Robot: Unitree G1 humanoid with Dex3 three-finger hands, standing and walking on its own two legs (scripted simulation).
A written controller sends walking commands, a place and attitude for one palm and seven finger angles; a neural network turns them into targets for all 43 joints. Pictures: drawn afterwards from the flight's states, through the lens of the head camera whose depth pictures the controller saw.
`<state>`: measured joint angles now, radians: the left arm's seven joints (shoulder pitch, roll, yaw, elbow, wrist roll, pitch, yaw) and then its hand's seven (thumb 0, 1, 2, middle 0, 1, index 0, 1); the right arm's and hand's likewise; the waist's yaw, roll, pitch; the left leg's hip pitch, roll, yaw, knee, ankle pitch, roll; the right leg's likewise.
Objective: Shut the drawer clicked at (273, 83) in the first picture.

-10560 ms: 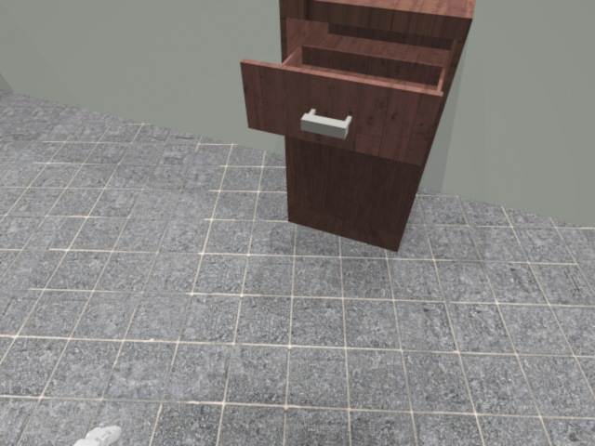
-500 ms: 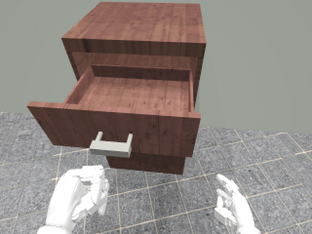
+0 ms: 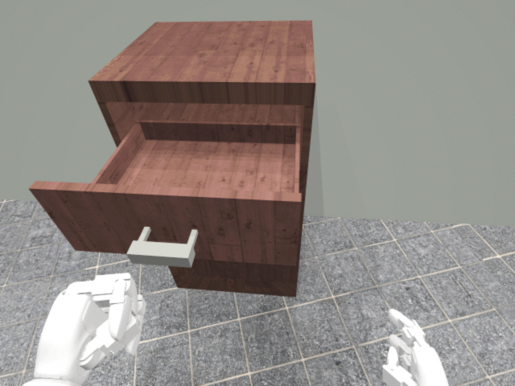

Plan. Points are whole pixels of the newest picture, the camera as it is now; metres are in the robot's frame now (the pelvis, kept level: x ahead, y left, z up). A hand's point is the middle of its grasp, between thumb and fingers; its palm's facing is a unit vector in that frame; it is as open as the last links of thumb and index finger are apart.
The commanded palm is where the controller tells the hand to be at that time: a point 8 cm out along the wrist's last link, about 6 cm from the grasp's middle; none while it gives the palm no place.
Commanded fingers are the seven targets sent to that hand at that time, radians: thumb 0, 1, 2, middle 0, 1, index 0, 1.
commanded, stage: bring the fist close to the handle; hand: left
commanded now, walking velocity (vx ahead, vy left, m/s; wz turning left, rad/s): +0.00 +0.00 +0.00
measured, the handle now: (165, 243) +0.34 +0.20 +0.04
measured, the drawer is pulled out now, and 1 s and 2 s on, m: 0.30 0.30 0.30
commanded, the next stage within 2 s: push the drawer shut in 1.48 s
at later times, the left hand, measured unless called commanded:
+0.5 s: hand (156, 312) +0.19 +0.15 +0.10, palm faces -0.04 -1.00 -0.05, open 3.3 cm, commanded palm +0.16 +0.20 +0.10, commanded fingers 0.00 0.90 0.90 -1.40 -1.60 -1.40 -1.60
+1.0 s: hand (180, 299) +0.23 +0.14 +0.05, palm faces -0.06 -1.00 -0.03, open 3.3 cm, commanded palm +0.21 +0.20 +0.05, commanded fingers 0.00 0.90 0.90 -1.40 -1.60 -1.40 -1.60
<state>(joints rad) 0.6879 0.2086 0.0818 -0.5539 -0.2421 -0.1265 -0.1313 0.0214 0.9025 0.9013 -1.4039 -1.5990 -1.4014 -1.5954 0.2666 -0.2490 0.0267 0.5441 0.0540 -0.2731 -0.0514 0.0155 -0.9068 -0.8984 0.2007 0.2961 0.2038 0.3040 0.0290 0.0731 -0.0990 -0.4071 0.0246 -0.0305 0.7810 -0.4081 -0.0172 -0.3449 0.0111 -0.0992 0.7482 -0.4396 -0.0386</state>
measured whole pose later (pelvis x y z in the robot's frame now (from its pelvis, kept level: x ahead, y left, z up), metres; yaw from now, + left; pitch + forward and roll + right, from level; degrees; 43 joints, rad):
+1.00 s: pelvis -0.01 +0.02 -0.02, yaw -1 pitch +9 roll -1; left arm 0.35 0.14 -0.02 -0.13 -0.15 -0.27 -0.08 0.02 0.90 0.90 -1.40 -1.60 -1.40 -1.60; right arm 0.25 -0.24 0.03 0.53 0.01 -0.19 -0.01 0.01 -0.91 -0.90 0.20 0.30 0.21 0.30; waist -0.02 0.05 -0.09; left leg -0.63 0.00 0.01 0.91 -0.45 0.01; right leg -0.59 -0.02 -0.06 0.90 -0.48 -0.01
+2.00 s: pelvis -0.01 +0.01 -0.02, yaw +0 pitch +11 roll -1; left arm 0.15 0.19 0.04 0.09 -0.19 -0.33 -0.11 0.01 0.78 0.92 -1.40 -1.60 -1.40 -1.60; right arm 0.21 -0.25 0.02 0.58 0.02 -0.14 -0.03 0.01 -0.91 -0.90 0.20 0.30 0.21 0.30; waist -0.02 0.05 -0.08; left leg -0.68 0.01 -0.02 0.94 -0.44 -0.01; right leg -0.63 -0.01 -0.09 0.93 -0.48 -0.03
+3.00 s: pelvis -0.03 +0.02 -0.02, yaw -2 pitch +13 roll -1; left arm -0.54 0.24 0.16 0.80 -0.14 -0.40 -0.06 0.00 0.74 0.93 -1.40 -1.60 -1.40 -1.60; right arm 0.28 -0.25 0.02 0.68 0.02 -0.06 -0.02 0.01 -0.91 -0.90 0.20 0.30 0.21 0.30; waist -0.08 0.03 -0.07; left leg -0.76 0.01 0.01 0.93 -0.40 0.02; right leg -0.71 -0.01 -0.06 0.91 -0.43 -0.01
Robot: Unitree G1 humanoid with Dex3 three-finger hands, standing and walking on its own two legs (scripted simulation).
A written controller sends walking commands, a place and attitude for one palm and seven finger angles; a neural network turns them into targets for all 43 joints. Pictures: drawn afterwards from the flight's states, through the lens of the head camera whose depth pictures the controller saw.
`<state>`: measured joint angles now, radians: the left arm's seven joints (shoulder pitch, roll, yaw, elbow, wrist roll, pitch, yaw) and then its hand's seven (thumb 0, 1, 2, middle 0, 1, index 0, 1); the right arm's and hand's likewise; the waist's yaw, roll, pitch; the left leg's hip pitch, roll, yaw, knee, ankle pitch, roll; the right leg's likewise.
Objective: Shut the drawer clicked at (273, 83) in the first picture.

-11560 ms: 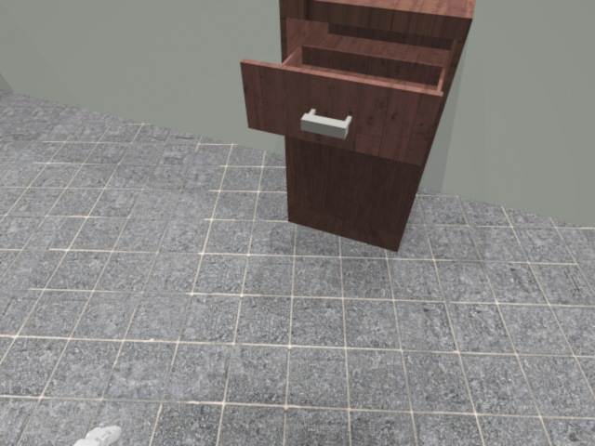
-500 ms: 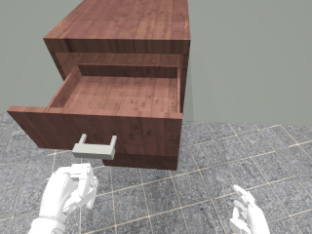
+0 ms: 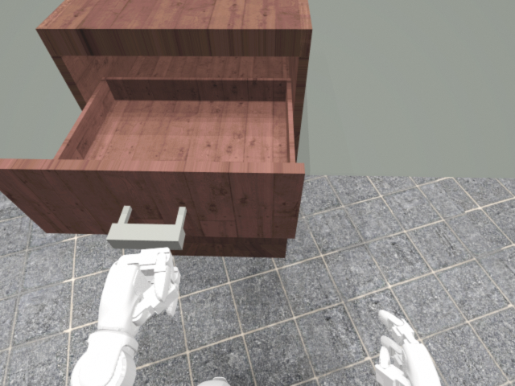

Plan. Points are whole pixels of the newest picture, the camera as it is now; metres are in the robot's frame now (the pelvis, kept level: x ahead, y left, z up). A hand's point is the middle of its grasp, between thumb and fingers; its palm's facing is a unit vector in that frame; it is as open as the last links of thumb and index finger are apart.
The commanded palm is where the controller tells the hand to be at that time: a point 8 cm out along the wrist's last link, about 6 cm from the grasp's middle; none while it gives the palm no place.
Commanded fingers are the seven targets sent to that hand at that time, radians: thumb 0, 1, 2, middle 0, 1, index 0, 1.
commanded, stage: bring the fist close to the handle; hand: left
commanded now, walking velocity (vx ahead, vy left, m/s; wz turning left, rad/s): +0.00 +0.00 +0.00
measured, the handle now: (150, 224) +0.35 +0.18 +0.06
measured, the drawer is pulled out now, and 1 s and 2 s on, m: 0.30 0.30 0.16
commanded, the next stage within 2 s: push the drawer shut in 0.48 s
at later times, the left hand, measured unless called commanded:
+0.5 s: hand (173, 288) +0.24 +0.13 +0.06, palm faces -0.01 -1.00 -0.04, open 3.3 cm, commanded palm +0.22 +0.19 +0.06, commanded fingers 0.00 0.90 0.90 -1.40 -1.60 -1.40 -1.60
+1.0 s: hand (174, 273) +0.27 +0.13 +0.06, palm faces -0.03 -1.00 -0.06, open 3.1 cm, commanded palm +0.26 +0.18 +0.06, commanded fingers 0.00 0.90 0.90 -1.40 -1.60 -1.40 -1.60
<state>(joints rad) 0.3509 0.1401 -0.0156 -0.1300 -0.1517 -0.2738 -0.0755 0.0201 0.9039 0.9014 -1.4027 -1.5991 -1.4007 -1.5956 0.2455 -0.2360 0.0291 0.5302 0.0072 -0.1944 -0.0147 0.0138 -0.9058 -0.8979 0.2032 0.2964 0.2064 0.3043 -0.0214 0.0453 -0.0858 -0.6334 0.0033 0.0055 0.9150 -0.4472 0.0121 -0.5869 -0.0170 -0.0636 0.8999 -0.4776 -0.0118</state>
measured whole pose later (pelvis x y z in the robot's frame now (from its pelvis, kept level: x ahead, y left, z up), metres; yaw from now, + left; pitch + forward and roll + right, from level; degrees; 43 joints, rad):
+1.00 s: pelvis -0.01 -0.01 +0.00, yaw +1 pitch +11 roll -1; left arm 0.15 0.19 0.04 0.09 -0.19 -0.33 -0.11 0.01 0.78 0.92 -1.40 -1.60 -1.40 -1.60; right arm 0.21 -0.25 0.02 0.58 0.02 -0.14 -0.03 0.01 -0.91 -0.90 0.20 0.30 0.21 0.30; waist -0.02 0.05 -0.08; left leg -0.68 0.01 -0.02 0.94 -0.44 -0.01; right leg -0.63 -0.01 -0.09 0.93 -0.48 -0.03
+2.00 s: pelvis -0.02 +0.00 +0.00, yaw -1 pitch +13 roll -1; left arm -0.54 0.24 0.16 0.80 -0.14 -0.40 -0.06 0.00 0.74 0.93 -1.40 -1.60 -1.40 -1.60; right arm 0.28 -0.25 0.02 0.68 0.02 -0.06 -0.02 0.01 -0.91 -0.90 0.20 0.30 0.21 0.30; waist -0.08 0.03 -0.07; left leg -0.76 0.01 0.01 0.93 -0.40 0.02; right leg -0.71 -0.01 -0.06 0.91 -0.43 -0.01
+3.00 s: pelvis -0.03 +0.00 -0.02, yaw -2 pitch +21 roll -3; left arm -1.01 0.45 0.34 1.25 -0.03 -0.42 -0.07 0.07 0.74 0.94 -1.40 -1.60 -1.40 -1.60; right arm 0.38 -0.27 0.04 0.67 -0.03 -0.01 0.00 0.00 -0.91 -0.90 0.20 0.30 0.21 0.30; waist -0.21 0.04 -0.09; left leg -0.99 0.04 -0.01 1.04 -0.42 0.02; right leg -0.93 0.02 -0.07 0.98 -0.43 -0.01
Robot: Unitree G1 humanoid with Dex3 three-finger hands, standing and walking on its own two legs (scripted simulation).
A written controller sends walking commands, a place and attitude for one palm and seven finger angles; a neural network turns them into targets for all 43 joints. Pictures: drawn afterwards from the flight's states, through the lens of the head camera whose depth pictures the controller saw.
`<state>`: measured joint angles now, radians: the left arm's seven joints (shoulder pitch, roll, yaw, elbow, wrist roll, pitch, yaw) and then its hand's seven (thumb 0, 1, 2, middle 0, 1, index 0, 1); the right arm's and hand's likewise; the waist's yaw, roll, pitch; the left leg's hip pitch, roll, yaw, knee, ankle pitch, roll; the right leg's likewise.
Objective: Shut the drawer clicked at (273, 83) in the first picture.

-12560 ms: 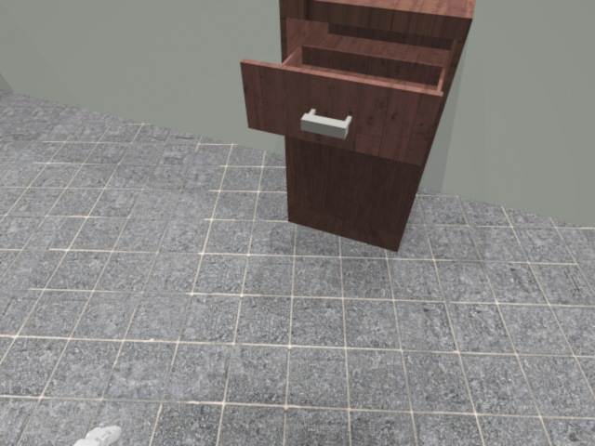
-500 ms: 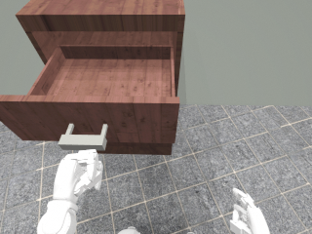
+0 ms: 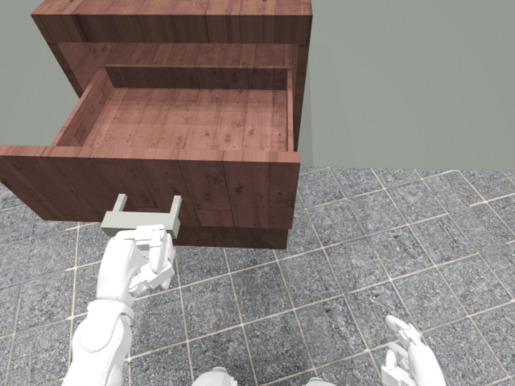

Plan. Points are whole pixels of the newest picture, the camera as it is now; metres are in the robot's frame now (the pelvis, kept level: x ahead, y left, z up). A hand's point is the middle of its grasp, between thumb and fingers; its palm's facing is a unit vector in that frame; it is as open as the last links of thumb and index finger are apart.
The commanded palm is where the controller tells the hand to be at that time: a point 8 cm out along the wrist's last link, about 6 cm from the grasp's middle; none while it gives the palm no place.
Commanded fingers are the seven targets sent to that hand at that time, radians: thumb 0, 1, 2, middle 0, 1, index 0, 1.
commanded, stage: push the drawer shut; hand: left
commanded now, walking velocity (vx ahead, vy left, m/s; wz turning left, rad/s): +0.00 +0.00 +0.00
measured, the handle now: (145, 212) +0.36 +0.19 +0.06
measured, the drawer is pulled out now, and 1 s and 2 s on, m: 0.30 0.16 0.06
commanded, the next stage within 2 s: none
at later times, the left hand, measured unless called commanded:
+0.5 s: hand (179, 230) +0.33 +0.13 +0.06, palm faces -0.04 -1.00 -0.06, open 3.2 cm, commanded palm +0.33 +0.19 +0.07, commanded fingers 0.00 0.90 0.90 -1.40 -1.60 -1.40 -1.60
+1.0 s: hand (184, 188) +0.41 +0.14 +0.06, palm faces -0.03 -1.00 -0.04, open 3.0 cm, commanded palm +0.40 +0.19 +0.07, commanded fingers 0.00 0.90 0.90 -1.40 -1.60 -1.40 -1.60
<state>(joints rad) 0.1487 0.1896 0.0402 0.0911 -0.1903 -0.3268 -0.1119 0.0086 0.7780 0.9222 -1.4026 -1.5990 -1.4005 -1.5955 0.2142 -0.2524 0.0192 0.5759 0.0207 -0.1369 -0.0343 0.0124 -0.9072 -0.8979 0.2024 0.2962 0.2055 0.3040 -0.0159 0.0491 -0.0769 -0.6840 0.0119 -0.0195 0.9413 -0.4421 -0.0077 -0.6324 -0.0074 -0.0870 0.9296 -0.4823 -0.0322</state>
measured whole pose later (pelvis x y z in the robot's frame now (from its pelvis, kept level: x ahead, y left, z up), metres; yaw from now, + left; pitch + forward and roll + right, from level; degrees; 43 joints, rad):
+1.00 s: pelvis -0.02 +0.02 +0.00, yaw -1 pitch +13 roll -1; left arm -0.54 0.24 0.16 0.80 -0.14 -0.40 -0.06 0.00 0.74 0.93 -1.40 -1.60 -1.40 -1.60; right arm 0.28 -0.25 0.02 0.68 0.02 -0.06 -0.02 0.01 -0.91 -0.90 0.20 0.30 0.21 0.30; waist -0.08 0.03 -0.07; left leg -0.76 0.01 0.01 0.93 -0.40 0.02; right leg -0.71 -0.01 -0.06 0.91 -0.43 -0.01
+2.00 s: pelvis -0.02 +0.02 -0.02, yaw -3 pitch +21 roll -3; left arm -1.01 0.45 0.34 1.25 -0.03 -0.42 -0.07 0.07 0.74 0.94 -1.40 -1.60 -1.40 -1.60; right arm 0.38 -0.27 0.04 0.67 -0.03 -0.01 0.00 0.00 -0.91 -0.90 0.20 0.30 0.21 0.30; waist -0.21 0.04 -0.09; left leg -0.99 0.04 -0.01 1.04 -0.42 0.02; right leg -0.93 0.02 -0.07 0.98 -0.43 -0.01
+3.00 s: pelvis -0.03 +0.03 -0.03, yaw -4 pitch +27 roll -6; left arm -1.31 0.64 0.35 1.42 0.06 -0.31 -0.07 0.11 0.65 0.97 -1.40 -1.60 -1.40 -1.60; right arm 0.45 -0.28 0.08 0.65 -0.07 -0.01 0.01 0.00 -0.91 -0.90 0.20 0.30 0.21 0.30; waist -0.31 0.06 -0.09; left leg -1.17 0.05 -0.04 1.11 -0.43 0.03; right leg -1.07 0.03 -0.10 1.00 -0.41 0.00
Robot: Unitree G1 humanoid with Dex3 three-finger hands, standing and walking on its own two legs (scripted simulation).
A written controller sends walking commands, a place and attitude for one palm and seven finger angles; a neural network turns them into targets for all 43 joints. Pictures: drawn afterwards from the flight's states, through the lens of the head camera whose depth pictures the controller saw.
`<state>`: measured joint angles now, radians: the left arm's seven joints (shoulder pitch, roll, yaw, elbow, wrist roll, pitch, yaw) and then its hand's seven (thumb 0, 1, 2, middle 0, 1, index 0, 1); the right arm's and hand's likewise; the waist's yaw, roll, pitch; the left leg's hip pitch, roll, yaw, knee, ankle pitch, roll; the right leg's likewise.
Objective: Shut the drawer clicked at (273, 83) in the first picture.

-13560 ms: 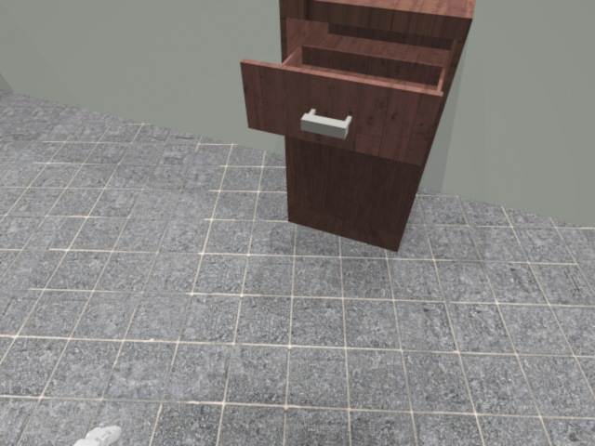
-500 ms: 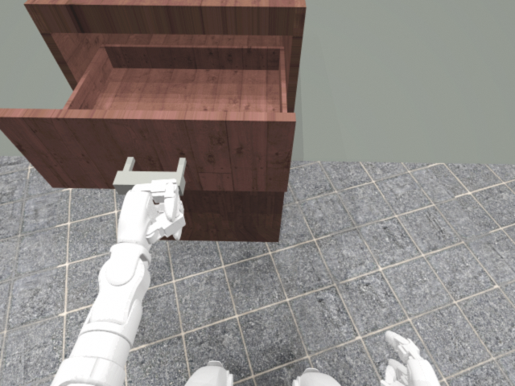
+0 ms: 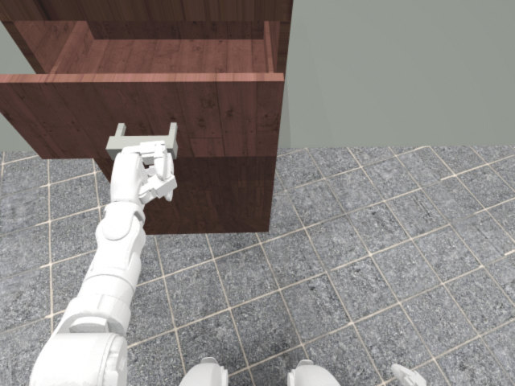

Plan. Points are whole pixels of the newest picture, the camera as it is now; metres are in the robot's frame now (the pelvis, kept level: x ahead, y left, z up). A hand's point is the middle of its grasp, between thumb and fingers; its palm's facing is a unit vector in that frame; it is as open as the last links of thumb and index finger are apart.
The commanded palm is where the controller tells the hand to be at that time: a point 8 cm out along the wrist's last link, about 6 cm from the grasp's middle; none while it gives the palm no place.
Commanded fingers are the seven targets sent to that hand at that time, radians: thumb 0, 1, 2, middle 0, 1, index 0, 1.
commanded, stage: push the drawer shut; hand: left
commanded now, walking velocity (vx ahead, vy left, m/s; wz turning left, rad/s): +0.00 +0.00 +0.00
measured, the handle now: (145, 137) +0.50 +0.18 +0.06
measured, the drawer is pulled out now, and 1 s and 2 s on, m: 0.16 0.06 0.00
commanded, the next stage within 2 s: pull the fist back off the drawer in 1.70 s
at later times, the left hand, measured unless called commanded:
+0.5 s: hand (176, 148) +0.48 +0.13 +0.06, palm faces +0.01 -1.00 -0.03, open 3.2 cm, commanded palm +0.47 +0.18 +0.07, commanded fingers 0.00 0.90 0.90 -1.40 -1.60 -1.40 -1.60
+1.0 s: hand (178, 126) +0.53 +0.13 +0.07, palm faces +0.01 -1.00 -0.04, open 3.3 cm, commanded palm +0.53 +0.18 +0.07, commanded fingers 0.00 0.90 0.90 -1.40 -1.60 -1.40 -1.60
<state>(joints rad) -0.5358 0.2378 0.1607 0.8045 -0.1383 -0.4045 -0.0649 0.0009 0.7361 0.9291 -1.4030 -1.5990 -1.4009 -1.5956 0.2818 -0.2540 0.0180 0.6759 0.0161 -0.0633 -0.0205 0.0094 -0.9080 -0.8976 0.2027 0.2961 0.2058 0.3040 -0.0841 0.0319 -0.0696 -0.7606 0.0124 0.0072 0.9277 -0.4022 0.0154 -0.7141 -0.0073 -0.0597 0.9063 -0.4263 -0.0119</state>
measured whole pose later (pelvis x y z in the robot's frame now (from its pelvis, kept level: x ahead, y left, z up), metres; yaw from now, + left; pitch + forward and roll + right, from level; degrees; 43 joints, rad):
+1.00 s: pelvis -0.01 +0.00 -0.02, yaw -1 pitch +21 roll -3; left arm -1.01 0.45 0.34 1.25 -0.03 -0.42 -0.07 0.07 0.74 0.94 -1.40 -1.60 -1.40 -1.60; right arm 0.38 -0.27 0.04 0.67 -0.03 -0.01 0.00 0.00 -0.91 -0.90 0.20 0.30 0.21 0.30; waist -0.21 0.04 -0.09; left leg -0.99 0.04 -0.01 1.04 -0.42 0.02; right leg -0.93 0.02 -0.07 0.98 -0.43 -0.01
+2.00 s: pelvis -0.01 +0.01 -0.03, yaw -2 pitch +27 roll -6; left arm -1.31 0.64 0.35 1.42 0.06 -0.31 -0.07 0.11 0.65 0.97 -1.40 -1.60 -1.40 -1.60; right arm 0.45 -0.28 0.08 0.65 -0.07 -0.01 0.01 0.00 -0.91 -0.90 0.20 0.30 0.21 0.30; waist -0.31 0.06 -0.09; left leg -1.17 0.05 -0.04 1.11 -0.43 0.03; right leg -1.07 0.03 -0.10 1.00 -0.41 0.00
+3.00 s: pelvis +0.06 +0.01 +0.02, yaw -2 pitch +14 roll -3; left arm -0.39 0.30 0.27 0.53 -0.19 -0.24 -0.13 0.02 0.90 0.90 -1.40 -1.60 -1.40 -1.60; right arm 0.35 -0.26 0.00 0.56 0.03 0.06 0.03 0.01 -0.91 -0.90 0.20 0.30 0.20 0.30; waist -0.07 0.05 -0.14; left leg -0.59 0.03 0.01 0.80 -0.44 0.02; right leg -0.53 0.03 -0.03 0.71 -0.41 0.00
